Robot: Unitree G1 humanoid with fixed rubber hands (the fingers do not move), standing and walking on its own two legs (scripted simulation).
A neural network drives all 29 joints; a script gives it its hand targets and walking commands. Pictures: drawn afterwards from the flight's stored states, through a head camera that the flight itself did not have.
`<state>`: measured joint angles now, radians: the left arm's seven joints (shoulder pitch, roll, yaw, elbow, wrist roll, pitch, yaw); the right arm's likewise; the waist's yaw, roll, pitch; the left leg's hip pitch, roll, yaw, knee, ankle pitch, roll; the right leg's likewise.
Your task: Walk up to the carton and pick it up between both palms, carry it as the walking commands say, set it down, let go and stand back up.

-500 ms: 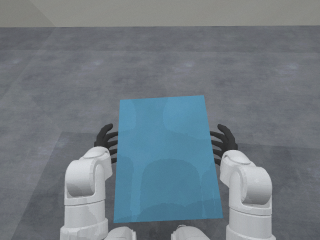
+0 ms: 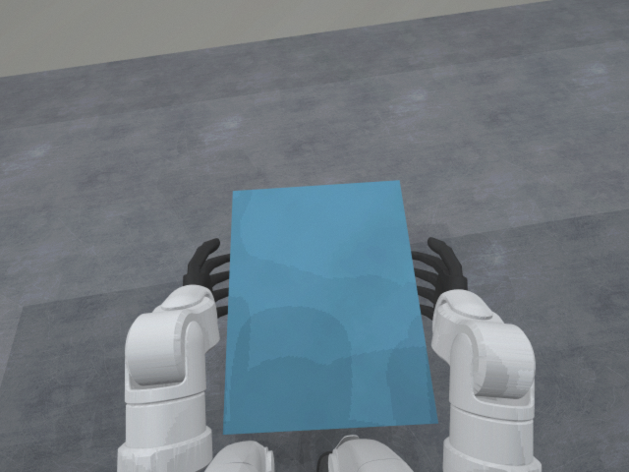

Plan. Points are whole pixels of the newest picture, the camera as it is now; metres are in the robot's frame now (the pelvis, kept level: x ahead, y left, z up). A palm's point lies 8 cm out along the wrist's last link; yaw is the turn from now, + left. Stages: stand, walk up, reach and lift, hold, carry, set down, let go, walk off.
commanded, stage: carry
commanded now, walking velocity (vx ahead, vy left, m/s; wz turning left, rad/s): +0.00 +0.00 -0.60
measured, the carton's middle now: (324, 319) +0.30 -0.01 -0.04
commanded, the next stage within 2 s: none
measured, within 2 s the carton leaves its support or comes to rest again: neither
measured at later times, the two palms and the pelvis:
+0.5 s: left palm (445, 314) +0.27 -0.14 +0.06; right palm out of the picture +0.19 -0.41 +0.06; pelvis -0.05 -0.20 +0.01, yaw -14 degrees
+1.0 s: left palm out of the picture +0.18 -0.38 +0.07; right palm out of the picture +0.04 -0.62 +0.08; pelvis -0.14 -0.35 +0.01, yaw -29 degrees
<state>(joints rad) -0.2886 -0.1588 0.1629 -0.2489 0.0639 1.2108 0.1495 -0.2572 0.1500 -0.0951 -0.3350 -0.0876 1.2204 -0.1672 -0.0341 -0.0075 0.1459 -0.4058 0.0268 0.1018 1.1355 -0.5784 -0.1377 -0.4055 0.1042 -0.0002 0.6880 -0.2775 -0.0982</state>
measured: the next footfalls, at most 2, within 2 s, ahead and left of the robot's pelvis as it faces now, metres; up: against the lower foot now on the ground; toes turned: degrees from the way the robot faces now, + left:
left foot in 0.12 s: +0.01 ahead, +0.11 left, +0.00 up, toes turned +3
right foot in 0.24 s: +0.06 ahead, -0.22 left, +0.00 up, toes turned -10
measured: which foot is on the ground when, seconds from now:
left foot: up 0.00-0.10, down 0.12-0.24, up 0.26-0.52, down 0.54-0.70, up 0.72-0.98, down 1.00-1.00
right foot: down 0.00-0.08, up 0.10-0.22, down 0.24-0.52, up 0.54-0.66, down 0.68-0.98, up 1.00-1.00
